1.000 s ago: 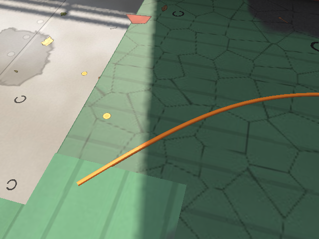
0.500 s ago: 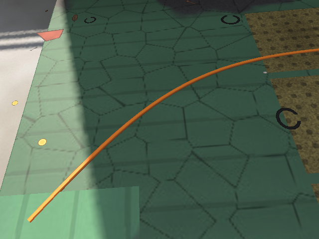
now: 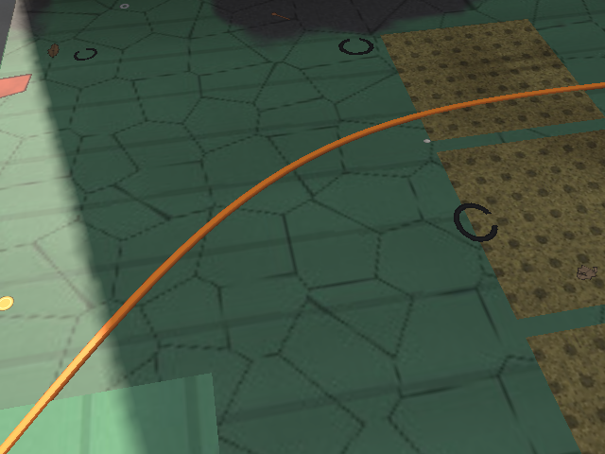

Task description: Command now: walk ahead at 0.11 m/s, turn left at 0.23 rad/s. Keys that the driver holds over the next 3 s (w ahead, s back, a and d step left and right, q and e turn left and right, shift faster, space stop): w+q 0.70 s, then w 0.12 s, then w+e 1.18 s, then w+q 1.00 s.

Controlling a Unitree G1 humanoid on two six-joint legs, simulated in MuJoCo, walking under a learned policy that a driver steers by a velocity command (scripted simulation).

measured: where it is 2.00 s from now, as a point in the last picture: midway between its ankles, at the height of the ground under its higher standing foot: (180, 277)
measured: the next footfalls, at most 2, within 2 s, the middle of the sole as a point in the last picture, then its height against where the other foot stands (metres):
left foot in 0.36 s outside the picture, level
right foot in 0.86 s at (257, 417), level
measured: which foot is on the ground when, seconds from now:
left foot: down 0.00-0.00, up 0.02-0.34, down 0.36-0.88, up 0.90-1.00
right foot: down 0.00-0.38, up 0.40-0.84, down 0.86-1.00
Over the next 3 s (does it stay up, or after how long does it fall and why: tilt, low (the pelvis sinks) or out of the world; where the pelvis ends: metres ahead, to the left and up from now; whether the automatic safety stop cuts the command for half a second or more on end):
stays up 1.49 0.28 0.00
